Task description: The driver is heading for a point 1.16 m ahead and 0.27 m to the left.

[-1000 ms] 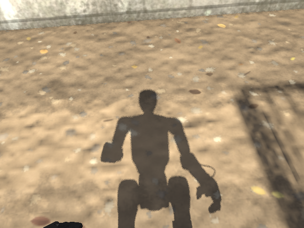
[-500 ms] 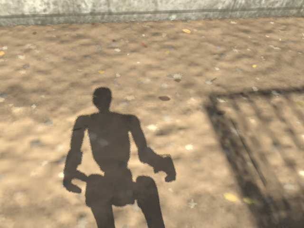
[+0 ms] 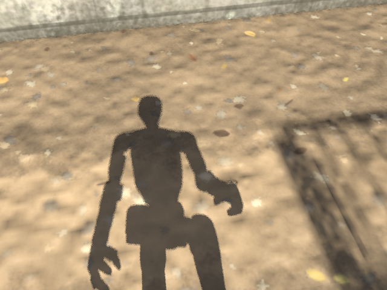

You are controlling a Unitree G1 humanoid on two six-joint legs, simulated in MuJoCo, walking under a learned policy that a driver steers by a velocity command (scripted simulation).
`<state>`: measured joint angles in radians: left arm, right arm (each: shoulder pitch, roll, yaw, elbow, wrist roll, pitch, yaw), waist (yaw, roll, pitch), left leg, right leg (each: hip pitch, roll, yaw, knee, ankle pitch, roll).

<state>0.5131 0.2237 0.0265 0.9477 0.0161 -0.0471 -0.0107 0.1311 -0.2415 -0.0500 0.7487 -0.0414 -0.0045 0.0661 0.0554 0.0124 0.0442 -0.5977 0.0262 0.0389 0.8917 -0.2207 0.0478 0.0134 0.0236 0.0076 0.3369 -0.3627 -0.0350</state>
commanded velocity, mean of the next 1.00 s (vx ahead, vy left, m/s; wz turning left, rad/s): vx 0.48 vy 0.00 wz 0.07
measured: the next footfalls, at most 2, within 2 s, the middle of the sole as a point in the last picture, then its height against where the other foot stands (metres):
left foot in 0.14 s outside the picture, level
right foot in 0.68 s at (235, 270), level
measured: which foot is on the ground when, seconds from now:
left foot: up 0.00-0.12, down 0.14-0.70, up 0.72-1.00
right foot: down 0.00-0.14, up 0.16-0.66, down 0.68-1.00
